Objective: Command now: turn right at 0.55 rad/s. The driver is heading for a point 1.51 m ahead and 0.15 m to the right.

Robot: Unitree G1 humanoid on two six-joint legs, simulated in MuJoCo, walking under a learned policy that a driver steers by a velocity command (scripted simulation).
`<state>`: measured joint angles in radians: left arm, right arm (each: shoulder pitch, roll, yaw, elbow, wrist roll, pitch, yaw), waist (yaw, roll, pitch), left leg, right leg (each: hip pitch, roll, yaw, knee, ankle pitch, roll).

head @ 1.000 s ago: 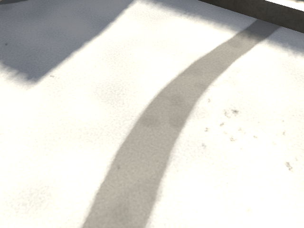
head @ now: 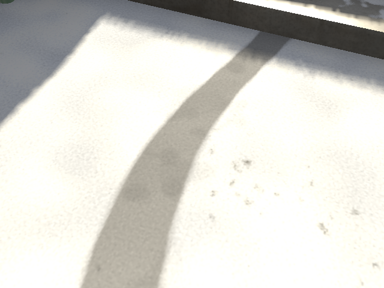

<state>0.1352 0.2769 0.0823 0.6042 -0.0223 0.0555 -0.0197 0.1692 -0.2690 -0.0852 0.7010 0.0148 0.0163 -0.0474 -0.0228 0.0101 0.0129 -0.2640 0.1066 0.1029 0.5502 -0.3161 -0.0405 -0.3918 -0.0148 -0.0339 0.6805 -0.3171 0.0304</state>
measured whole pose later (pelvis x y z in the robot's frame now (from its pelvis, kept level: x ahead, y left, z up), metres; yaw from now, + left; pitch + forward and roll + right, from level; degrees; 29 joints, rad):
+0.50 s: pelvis +0.06 -0.01 +0.00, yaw -17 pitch +3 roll +1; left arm 0.31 0.29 0.08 0.64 -0.02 0.00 0.01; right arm 0.14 -0.27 -0.08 0.70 0.01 -0.10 0.01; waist 0.03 -0.03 -0.05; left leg -0.32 -0.04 -0.04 0.49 -0.20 0.01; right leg -0.31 0.11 0.21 0.62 -0.38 -0.05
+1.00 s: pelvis +0.24 -0.14 +0.00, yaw -21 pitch +3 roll +0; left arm 0.10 0.27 0.04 0.61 -0.01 -0.07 -0.03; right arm 0.39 -0.29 -0.05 0.82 0.03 -0.07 0.00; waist -0.06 0.01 0.03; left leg -0.29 0.04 -0.05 1.06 -0.45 0.00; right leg -0.43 0.02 -0.03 0.57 -0.19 -0.05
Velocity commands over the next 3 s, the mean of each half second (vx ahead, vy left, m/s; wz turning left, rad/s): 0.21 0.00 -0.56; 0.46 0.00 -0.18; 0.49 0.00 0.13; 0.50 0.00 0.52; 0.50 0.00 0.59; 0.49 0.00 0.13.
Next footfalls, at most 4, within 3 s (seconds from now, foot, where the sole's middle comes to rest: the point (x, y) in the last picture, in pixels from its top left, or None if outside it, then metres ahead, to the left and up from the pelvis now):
0.02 right None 0.05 -0.12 -0.77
0.48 left None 0.15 0.08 -0.77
0.92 right None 0.30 -0.27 -0.77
1.44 left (242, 231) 0.68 -0.16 -0.77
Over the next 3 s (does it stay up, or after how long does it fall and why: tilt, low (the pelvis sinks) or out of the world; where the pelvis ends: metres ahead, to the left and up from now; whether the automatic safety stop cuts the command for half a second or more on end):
stays up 1.33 -0.13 -0.01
